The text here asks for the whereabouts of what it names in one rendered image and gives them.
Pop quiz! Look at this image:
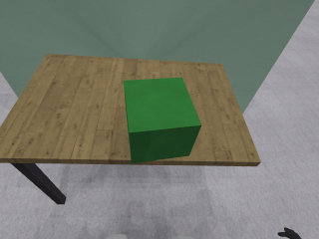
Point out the carton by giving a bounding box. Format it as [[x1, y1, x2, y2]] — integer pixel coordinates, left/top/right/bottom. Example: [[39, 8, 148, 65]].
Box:
[[124, 77, 201, 163]]

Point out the table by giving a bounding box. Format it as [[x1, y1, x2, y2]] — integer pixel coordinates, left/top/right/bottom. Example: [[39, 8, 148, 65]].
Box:
[[0, 54, 261, 205]]

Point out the robot right hand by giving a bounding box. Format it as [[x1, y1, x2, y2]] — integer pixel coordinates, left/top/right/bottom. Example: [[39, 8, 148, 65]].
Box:
[[277, 227, 301, 239]]

